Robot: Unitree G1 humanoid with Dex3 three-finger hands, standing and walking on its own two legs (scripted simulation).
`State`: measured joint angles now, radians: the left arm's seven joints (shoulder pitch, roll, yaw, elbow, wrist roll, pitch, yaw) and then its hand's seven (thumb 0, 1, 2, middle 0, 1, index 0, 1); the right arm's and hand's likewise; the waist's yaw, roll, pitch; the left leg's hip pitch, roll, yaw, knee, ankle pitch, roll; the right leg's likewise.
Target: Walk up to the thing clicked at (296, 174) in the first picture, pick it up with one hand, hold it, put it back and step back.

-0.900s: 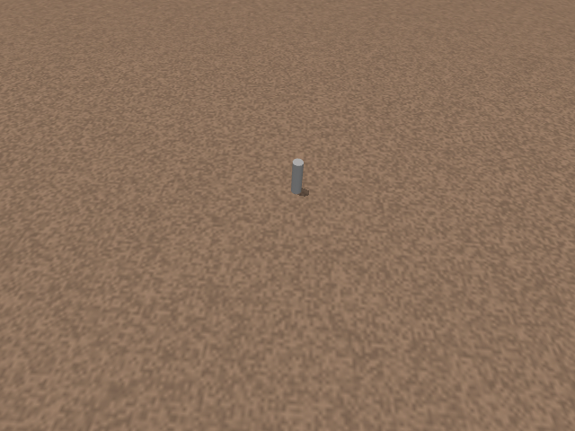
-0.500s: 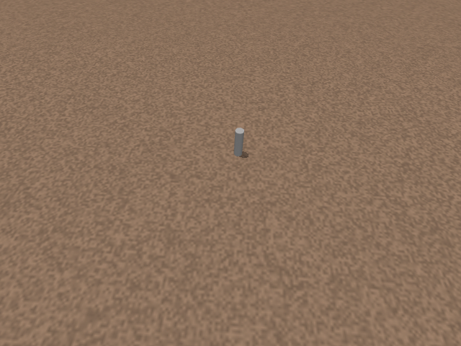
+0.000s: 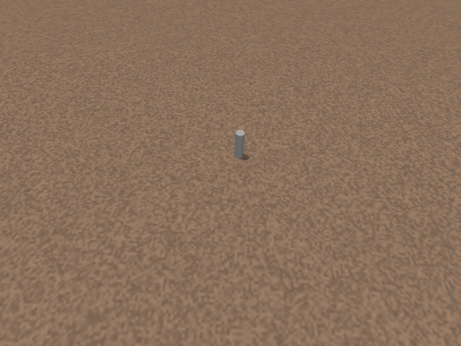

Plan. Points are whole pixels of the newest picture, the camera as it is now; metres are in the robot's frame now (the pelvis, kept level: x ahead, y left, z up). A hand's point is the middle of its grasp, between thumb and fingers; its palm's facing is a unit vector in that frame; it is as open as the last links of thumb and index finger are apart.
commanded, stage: stand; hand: left
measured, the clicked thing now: (239, 144) +1.27 -0.07 -0.69
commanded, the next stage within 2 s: walk up in 0.22 s
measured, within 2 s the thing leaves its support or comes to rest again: neither
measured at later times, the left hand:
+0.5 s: hand out of the picture +0.13 +0.24 -0.14, palm faces -0.13 -0.91 -0.39, open 7.4 cm
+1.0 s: hand (150, 269) +0.31 +0.18 -0.18, palm faces -0.22 -0.92 -0.33, open 7.4 cm
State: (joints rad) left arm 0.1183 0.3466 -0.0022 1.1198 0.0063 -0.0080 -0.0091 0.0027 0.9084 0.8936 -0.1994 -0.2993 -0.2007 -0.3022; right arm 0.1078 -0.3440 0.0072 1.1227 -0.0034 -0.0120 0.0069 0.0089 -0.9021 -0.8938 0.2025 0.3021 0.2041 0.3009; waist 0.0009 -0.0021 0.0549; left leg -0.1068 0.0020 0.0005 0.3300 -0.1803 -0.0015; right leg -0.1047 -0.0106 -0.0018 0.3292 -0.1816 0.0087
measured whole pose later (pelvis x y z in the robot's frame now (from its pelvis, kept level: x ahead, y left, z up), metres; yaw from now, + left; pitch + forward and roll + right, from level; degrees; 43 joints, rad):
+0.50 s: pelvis +0.05 -0.05 -0.01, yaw -6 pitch -3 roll +1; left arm 0.25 0.45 0.09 0.99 0.03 0.00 -0.11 0.01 0.91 0.89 -0.20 -0.30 -0.20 -0.30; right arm 0.26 -0.44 -0.09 1.00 -0.05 -0.05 0.05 0.01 -0.90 -0.89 0.21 0.30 0.21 0.30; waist -0.01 0.00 0.04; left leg -0.05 0.08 0.09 0.43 -0.34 -0.01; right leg -0.39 -0.10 0.00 0.66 -0.32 -0.01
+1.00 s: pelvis +0.24 -0.08 -0.03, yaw -11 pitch -3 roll +0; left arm 0.34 0.43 0.04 0.92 0.01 -0.04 -0.05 0.01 0.91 0.89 -0.20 -0.30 -0.20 -0.30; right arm 0.24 -0.40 -0.08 0.86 -0.02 -0.09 0.07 0.01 -0.90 -0.89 0.20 0.30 0.21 0.30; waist 0.00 -0.05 0.06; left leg -0.35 0.06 0.11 0.66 -0.26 0.02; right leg -0.31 0.00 0.07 1.02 -0.45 -0.05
